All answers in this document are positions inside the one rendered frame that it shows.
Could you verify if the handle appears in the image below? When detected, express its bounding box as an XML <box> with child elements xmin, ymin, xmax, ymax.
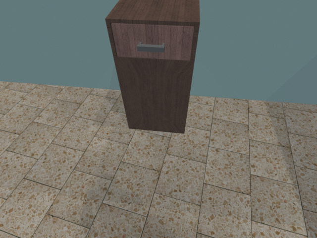
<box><xmin>137</xmin><ymin>42</ymin><xmax>165</xmax><ymax>53</ymax></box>

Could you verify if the drawer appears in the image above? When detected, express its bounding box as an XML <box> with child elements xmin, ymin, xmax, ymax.
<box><xmin>111</xmin><ymin>23</ymin><xmax>194</xmax><ymax>60</ymax></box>

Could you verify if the cabinet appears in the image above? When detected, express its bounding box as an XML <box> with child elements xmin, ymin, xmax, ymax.
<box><xmin>105</xmin><ymin>0</ymin><xmax>200</xmax><ymax>134</ymax></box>

